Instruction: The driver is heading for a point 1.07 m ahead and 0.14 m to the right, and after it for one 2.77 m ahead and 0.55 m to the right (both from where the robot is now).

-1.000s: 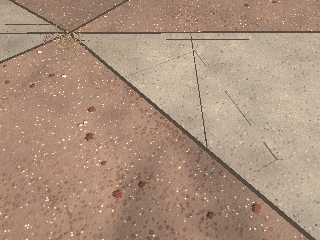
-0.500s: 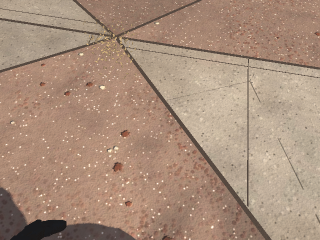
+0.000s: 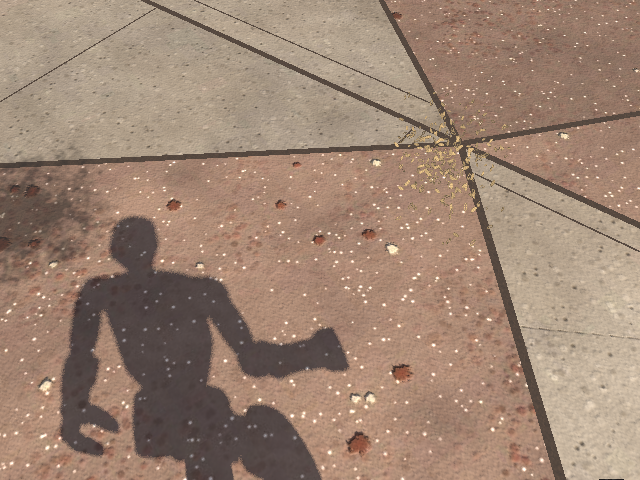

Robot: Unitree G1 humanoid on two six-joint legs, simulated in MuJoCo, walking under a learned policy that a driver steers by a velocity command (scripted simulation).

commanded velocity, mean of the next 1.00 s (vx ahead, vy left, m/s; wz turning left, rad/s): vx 0.46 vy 0.00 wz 0.12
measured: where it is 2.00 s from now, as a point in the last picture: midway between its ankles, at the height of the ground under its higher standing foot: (349, 381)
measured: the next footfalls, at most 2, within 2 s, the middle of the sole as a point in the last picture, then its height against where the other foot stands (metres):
left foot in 0.16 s outside the picture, level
right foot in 0.68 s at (393, 420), level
